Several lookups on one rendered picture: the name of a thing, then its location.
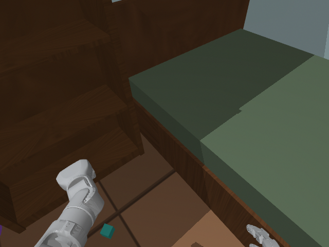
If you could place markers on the bookshelf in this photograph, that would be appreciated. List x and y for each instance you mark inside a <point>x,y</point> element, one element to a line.
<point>65,96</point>

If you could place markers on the left robot arm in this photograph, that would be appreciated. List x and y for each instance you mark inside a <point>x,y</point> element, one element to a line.
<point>73,225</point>

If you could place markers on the right robot hand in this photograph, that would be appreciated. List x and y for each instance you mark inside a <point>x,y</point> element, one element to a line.
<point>261,236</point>

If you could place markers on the bed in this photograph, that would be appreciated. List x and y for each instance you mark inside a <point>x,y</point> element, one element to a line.
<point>242,118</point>

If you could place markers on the cube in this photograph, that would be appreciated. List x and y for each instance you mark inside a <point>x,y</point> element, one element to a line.
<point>107,231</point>

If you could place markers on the left robot hand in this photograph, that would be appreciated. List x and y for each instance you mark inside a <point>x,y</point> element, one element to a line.
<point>78,168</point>

